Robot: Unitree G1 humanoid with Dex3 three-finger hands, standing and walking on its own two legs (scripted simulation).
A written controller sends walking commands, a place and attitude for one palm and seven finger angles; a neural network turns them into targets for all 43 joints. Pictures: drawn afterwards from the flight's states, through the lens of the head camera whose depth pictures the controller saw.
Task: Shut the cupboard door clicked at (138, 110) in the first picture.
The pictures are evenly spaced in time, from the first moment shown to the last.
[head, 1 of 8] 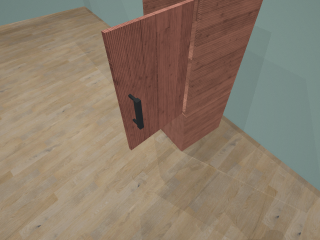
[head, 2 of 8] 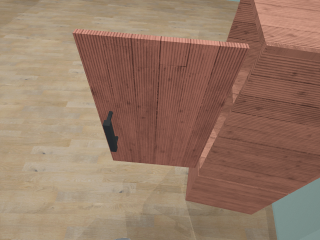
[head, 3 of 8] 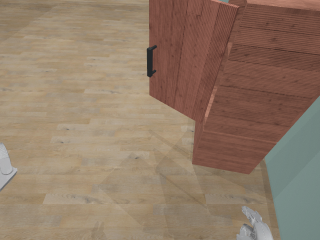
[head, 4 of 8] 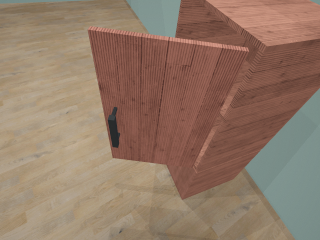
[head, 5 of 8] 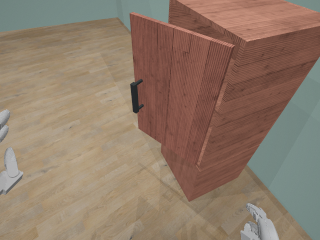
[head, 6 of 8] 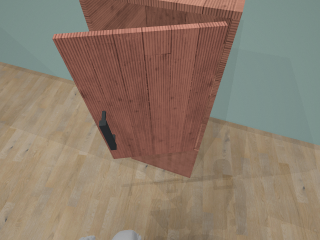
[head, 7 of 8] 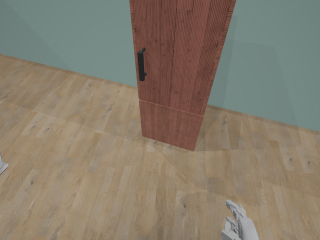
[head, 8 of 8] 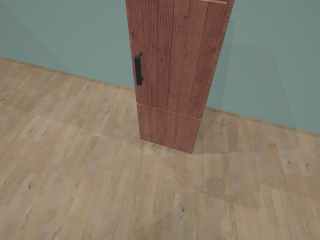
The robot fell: no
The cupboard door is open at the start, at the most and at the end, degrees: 97 97 0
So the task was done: yes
